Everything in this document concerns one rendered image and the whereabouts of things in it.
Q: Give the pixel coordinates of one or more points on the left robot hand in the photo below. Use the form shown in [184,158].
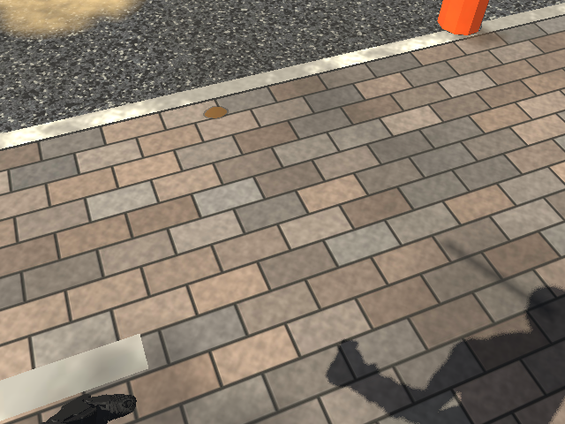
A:
[94,410]

